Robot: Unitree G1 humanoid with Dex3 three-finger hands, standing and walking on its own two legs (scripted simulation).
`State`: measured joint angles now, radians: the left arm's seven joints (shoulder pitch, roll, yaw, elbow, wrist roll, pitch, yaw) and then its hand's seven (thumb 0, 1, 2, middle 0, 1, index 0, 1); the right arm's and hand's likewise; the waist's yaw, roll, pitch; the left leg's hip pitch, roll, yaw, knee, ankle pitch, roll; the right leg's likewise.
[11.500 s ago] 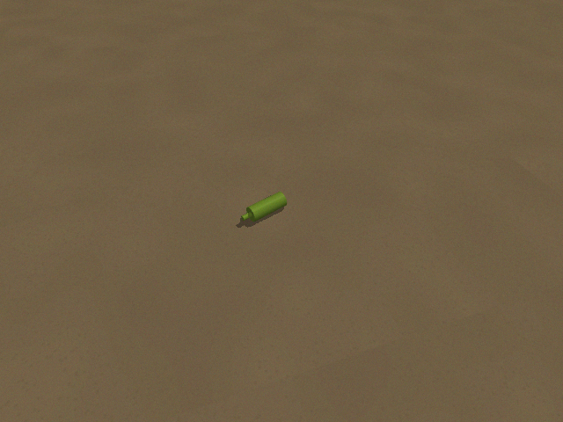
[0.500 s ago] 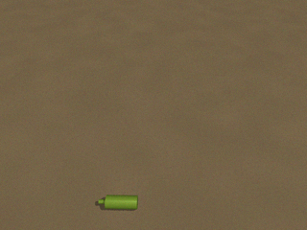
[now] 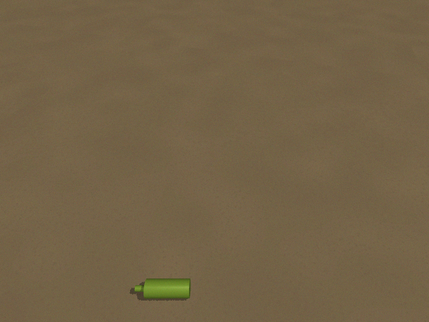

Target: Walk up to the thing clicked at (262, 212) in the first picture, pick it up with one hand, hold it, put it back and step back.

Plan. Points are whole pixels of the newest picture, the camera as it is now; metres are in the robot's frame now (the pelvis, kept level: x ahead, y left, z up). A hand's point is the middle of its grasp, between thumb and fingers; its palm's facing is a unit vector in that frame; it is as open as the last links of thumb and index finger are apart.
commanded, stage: stand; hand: left
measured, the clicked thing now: (162, 288) +0.46 +0.24 -0.74
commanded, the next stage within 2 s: none
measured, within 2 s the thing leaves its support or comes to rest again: neither
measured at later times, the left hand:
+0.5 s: hand out of the picture +0.09 +0.26 -0.15, palm faces -0.02 -0.94 -0.34, open 7.4 cm
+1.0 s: hand out of the picture +0.10 +0.26 -0.15, palm faces -0.02 -0.94 -0.35, open 7.4 cm
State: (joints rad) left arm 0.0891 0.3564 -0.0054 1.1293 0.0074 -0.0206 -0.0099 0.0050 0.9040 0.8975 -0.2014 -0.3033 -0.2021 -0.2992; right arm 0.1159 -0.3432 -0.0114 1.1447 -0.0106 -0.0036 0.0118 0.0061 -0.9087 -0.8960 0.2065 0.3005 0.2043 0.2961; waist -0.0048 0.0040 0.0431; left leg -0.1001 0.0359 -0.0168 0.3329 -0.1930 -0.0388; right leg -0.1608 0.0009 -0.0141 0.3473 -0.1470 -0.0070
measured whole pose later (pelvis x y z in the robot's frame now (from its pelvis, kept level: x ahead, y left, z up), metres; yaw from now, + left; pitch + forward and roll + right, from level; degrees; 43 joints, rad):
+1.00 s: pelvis +0.02 +0.00 +0.00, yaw +0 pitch -2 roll +0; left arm 0.10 0.35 0.00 1.13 0.01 -0.02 0.00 0.01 0.90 0.90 -0.20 -0.30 -0.20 -0.30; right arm 0.11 -0.35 0.00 1.14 -0.01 0.00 0.00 0.01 -0.91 -0.90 0.21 0.30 0.20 0.30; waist 0.00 0.00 0.04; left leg -0.06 0.04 -0.01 0.30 -0.20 -0.04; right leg -0.13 0.00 -0.01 0.33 -0.16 -0.01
